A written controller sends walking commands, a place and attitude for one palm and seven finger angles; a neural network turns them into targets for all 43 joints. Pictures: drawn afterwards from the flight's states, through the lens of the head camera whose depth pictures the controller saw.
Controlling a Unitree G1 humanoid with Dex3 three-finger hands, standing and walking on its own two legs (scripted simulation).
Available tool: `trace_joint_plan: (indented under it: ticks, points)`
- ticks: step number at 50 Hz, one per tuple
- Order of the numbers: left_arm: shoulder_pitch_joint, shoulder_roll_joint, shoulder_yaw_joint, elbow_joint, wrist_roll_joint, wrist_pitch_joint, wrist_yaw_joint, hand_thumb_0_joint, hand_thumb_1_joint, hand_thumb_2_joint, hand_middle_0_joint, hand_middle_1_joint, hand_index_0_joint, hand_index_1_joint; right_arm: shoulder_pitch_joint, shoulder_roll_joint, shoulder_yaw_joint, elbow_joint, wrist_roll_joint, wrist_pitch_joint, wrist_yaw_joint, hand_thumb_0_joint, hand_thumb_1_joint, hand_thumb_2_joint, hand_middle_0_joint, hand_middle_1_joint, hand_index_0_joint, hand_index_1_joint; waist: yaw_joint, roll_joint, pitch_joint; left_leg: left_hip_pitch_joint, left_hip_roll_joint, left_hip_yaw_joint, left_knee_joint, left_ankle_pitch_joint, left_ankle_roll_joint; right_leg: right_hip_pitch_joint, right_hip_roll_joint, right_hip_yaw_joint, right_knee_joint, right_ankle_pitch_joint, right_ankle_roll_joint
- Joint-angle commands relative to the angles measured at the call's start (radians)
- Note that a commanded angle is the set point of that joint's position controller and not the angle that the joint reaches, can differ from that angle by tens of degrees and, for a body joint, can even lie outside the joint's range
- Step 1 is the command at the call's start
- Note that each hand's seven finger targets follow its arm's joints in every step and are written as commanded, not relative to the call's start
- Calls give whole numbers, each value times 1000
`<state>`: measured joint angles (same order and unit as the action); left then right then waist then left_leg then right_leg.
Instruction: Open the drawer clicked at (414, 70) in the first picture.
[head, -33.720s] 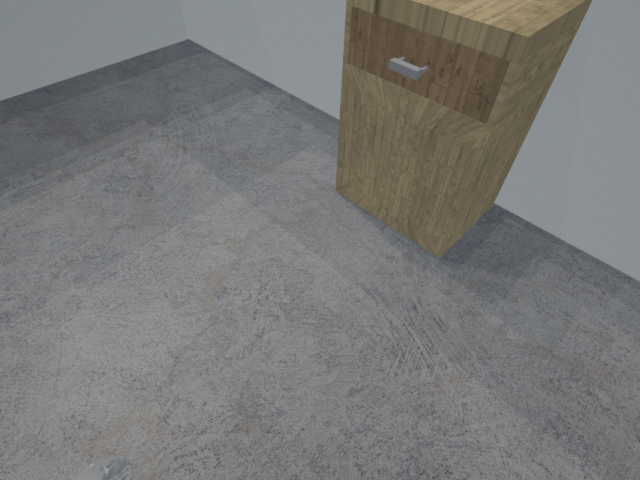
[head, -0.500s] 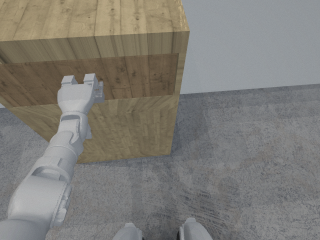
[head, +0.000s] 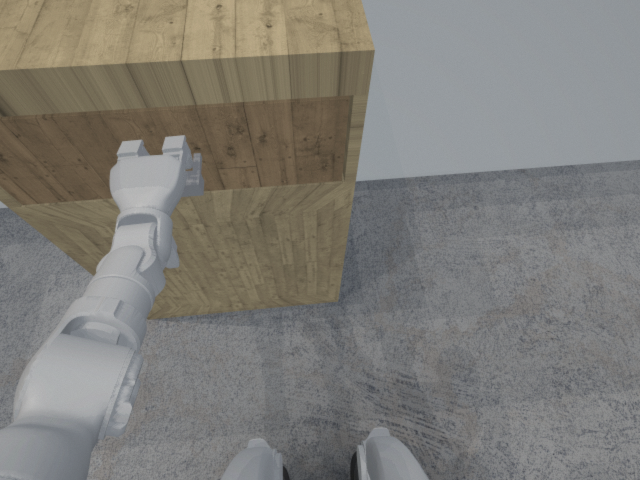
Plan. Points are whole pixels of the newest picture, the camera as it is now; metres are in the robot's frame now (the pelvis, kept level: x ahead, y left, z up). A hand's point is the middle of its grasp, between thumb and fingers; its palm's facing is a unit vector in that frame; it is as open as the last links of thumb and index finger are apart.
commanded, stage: lift the fingers back up to retry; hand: left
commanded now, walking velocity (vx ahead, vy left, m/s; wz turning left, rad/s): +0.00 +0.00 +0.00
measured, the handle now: (166, 173) +0.54 +0.21 +0.00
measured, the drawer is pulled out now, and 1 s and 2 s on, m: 0.00 0.00 0.00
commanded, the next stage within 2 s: re-aim the fingers above the handle in 0.66 s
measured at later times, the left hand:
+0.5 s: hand (151, 175) +0.48 +0.20 +0.06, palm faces -0.01 -0.03 -1.00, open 13.8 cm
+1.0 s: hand (147, 183) +0.47 +0.20 +0.06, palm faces -0.02 -0.02 -1.00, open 13.8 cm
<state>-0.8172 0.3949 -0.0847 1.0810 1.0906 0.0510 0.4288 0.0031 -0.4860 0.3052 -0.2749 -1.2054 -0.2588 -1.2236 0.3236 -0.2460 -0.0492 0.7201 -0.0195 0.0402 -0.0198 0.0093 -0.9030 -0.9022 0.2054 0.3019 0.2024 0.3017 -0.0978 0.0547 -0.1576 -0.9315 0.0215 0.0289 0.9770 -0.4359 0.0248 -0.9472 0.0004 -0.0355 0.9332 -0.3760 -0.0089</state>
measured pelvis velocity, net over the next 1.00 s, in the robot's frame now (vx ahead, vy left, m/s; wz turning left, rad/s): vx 0.04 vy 0.00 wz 0.01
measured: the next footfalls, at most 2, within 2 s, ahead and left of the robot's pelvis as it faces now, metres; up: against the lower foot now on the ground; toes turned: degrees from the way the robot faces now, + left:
none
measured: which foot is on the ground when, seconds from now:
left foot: down 0.00-1.00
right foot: down 0.00-1.00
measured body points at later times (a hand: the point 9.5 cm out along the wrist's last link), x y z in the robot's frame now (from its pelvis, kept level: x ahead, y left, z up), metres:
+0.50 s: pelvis +0.04 +0.00 +0.04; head +0.11 -0.02 +0.48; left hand +0.48 +0.20 +0.12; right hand +0.09 -0.27 -0.10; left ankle +0.01 +0.11 -0.68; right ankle +0.03 -0.12 -0.68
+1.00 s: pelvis +0.04 +0.00 +0.04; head +0.11 -0.02 +0.48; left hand +0.46 +0.20 +0.12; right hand +0.12 -0.27 -0.10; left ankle +0.01 +0.10 -0.68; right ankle +0.03 -0.12 -0.68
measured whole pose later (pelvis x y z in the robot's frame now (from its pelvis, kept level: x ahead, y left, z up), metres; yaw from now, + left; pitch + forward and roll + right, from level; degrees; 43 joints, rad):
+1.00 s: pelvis +0.04 +0.00 +0.04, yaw +1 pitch +15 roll +0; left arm -0.65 0.35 -0.11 0.89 1.08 0.04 0.36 0.00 -0.49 0.31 -0.32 -1.20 -0.32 -1.20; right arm 0.27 -0.24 -0.07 0.71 0.00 0.09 -0.03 0.01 -0.90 -0.90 0.20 0.30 0.20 0.30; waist -0.03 0.06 -0.12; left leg -0.58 0.01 0.03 0.70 -0.38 0.01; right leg -0.60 0.00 -0.03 0.68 -0.33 -0.01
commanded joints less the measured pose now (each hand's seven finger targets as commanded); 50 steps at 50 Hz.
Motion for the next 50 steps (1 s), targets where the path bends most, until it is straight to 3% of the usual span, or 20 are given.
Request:
trace_joint_plan:
  ticks: [1, 6, 10, 13, 15, 19, 20, 21, 24, 26, 31, 36, 37, 41, 42, 45, 46, 47, 49, 50]
  points:
    - [-362, 199, 54, -195, -1, -25, 12, 0, -500, 300, -300, -1200, -300, -1200, 136, -146, -53, -53, 5, -20, -19, 0, -900, -900, 200, 300, 200, 300, -19, -4, -436, 307, -38, -24, -146, 255, 20, 294, 51, 12, -152, 214, -21]
    - [-371, 258, 98, -276, -6, -57, 17, 0, -500, 300, -300, -1200, -300, -1200, 128, -148, -56, -49, 9, -20, -27, 0, -900, -900, 200, 300, 200, 300, -3, 9, -445, 357, -38, -20, -180, 298, 19, 358, 50, 15, -182, 259, -21]
    - [-336, 236, 95, -304, -5, -65, 35, 0, -500, 300, -300, -1200, -300, -1200, 121, -143, -59, -47, 7, -18, -25, 0, -900, -900, 200, 300, 200, 300, 8, 13, -453, 404, -41, -12, -203, 375, 17, 409, 51, 11, -203, 326, -22]
    - [-325, 221, 83, -295, -5, -37, 38, 0, -500, 300, -300, -1200, -300, -1200, 112, -147, -61, -40, 13, -10, -19, 0, -900, -900, 200, 300, 200, 300, 5, -2, -409, 427, -39, -10, -230, 391, 14, 422, 53, 7, -228, 342, -22]
    - [-294, 181, 57, -300, -11, -22, 27, 0, -500, 300, -300, -1200, -300, -1200, 106, -141, -63, -47, 15, -4, -17, 0, -900, -900, 200, 300, 200, 300, 15, 5, -425, 469, -40, -5, -245, 448, 14, 458, 53, 3, -242, 383, -24]
    - [-282, 195, 61, -337, -27, -7, -14, 0, -500, 300, -300, -1200, -300, -1200, 87, -147, -63, -58, 24, 11, -19, 0, -900, -900, 200, 300, 200, 300, 22, -20, -406, 507, -38, -8, -278, 505, 13, 521, 51, 4, -266, 441, -26]
    - [-275, 149, 25, -350, -23, -9, -20, 0, -500, 300, -300, -1200, -300, -1200, 80, -141, -63, -65, 23, 9, -20, 0, -900, -900, 200, 300, 200, 300, 20, -21, -390, 526, -36, -6, -287, 527, 15, 517, 50, 0, -276, 442, -23]
    - [-242, 153, 38, -366, -27, -9, -29, 0, -500, 300, -300, -1200, -300, -1200, 76, -141, -68, -68, 26, 11, -18, 0, -900, -900, 200, 300, 200, 300, 27, -14, -391, 553, -33, -6, -290, 546, 13, 517, 52, -2, -280, 446, -24]
    - [-234, 196, 67, -383, -32, -9, -44, 0, -500, 300, -300, -1200, -300, -1200, 53, -145, -60, -79, 27, 21, -22, 0, -900, -900, 200, 300, 200, 300, 38, -34, -352, 549, -37, -2, -312, 548, 14, 559, 48, 0, -298, 466, -27]
    - [-179, 150, 39, -322, -21, -1, -50, 0, -500, 300, -300, -1200, -300, -1200, 47, -141, -58, -78, 31, 24, -19, 0, -900, -900, 200, 300, 200, 300, 35, -72, -285, 528, -37, 2, -325, 523, 13, 539, 50, -8, -306, 451, -26]
    - [-194, 179, 58, -344, -15, -17, -54, 0, -500, 300, -300, -1200, -300, -1200, 27, -141, -57, -95, 28, 27, -20, 0, -900, -900, 200, 300, 200, 300, 42, -78, -288, 524, -44, 11, -332, 488, 13, 563, 44, 4, -312, 450, -25]
    - [-246, 136, 27, -452, -1, -53, -34, 0, -500, 300, -300, -1200, -300, -1200, 25, -126, -67, -100, 20, 19, -20, 0, -900, -900, 200, 300, 200, 300, 37, 13, -377, 614, -40, 1, -302, 602, 10, 537, 46, 5, -289, 483, -29]
    - [-239, 114, 15, -451, -3, -53, -29, 0, -500, 300, -300, -1200, -300, -1200, 23, -124, -68, -98, 16, 17, -18, 0, -900, -900, 200, 300, 200, 300, 36, -4, -376, 609, -40, 3, -297, 607, 10, 539, 45, 4, -292, 488, -26]
    - [-222, 183, 75, -401, 1, -36, -16, 0, -500, 300, -300, -1200, -300, -1200, 22, -130, -67, -86, 19, 22, -19, 0, -900, -900, 200, 300, 200, 300, 41, -54, -354, 552, -47, 7, -304, 551, 10, 567, 43, 6, -288, 501, -26]
    - [-234, 137, 29, -407, 4, -31, -16, 0, -500, 300, -300, -1200, -300, -1200, 13, -127, -63, -89, 17, 21, -19, 0, -900, -900, 200, 300, 200, 300, 39, -34, -355, 558, -50, 7, -306, 559, 9, 560, 44, 5, -290, 499, -25]
    - [-263, 109, 3, -396, -3, -18, -22, 0, -500, 300, -300, -1200, -300, -1200, 15, -128, -64, -85, 19, 21, -16, 0, -900, -900, 200, 300, 200, 300, 23, -27, -340, 568, -47, 5, -306, 535, 11, 536, 46, 1, -298, 464, -25]
    - [-266, 144, 31, -377, -4, -16, -25, 0, -500, 300, -300, -1200, -300, -1200, 21, -132, -67, -77, 22, 24, -18, 0, -900, -900, 200, 300, 200, 300, 19, -54, -325, 560, -45, 0, -308, 513, 11, 532, 47, 1, -298, 450, -26]
    - [-257, 130, 20, -380, -8, -16, -28, 0, -500, 300, -300, -1200, -300, -1200, 16, -131, -62, -82, 17, 22, -20, 0, -900, -900, 200, 300, 200, 300, 31, -46, -346, 553, -51, 9, -313, 509, 13, 557, 45, 7, -303, 463, -24]
    - [-254, 188, 66, -385, -12, -25, -38, 0, -500, 300, -300, -1200, -300, -1200, 19, -135, -62, -87, 17, 26, -24, 0, -900, -900, 200, 300, 200, 300, 42, -46, -371, 541, -54, 5, -315, 511, 13, 595, 42, 11, -296, 482, -28]
    - [-236, 161, 46, -382, -8, -31, -40, 0, -500, 300, -300, -1200, -300, -1200, 19, -129, -61, -90, 17, 23, -25, 0, -900, -900, 200, 300, 200, 300, 45, -45, -375, 537, -54, 10, -316, 508, 14, 594, 41, 12, -297, 480, -24]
